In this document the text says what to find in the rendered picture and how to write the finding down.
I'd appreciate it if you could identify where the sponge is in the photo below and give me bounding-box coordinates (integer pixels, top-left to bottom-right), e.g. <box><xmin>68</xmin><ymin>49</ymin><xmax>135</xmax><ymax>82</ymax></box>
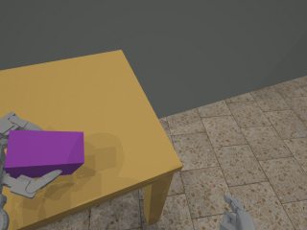
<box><xmin>4</xmin><ymin>129</ymin><xmax>84</xmax><ymax>179</ymax></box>

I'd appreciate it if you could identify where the right robot hand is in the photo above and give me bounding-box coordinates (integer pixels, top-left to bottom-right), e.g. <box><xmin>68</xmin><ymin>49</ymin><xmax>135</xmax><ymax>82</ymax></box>
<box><xmin>220</xmin><ymin>194</ymin><xmax>256</xmax><ymax>230</ymax></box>

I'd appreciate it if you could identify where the robot left forearm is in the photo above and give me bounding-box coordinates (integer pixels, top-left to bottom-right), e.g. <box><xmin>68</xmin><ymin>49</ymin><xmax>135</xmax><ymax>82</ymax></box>
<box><xmin>0</xmin><ymin>194</ymin><xmax>10</xmax><ymax>230</ymax></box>

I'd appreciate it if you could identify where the table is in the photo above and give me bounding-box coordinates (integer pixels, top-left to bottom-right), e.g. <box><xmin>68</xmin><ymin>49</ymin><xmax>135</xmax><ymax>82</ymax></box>
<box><xmin>0</xmin><ymin>50</ymin><xmax>183</xmax><ymax>230</ymax></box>

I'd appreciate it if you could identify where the left robot hand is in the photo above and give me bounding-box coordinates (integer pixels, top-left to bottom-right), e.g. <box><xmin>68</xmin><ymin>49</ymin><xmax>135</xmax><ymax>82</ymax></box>
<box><xmin>0</xmin><ymin>111</ymin><xmax>62</xmax><ymax>199</ymax></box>

